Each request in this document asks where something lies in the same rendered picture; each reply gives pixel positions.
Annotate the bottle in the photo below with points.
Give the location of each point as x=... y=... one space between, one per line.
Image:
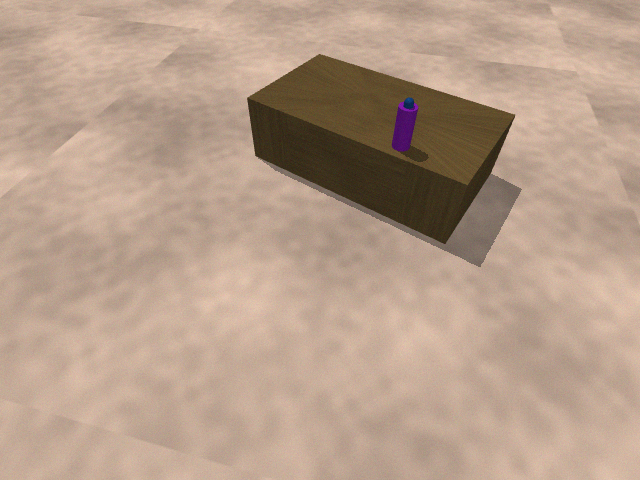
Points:
x=404 y=126

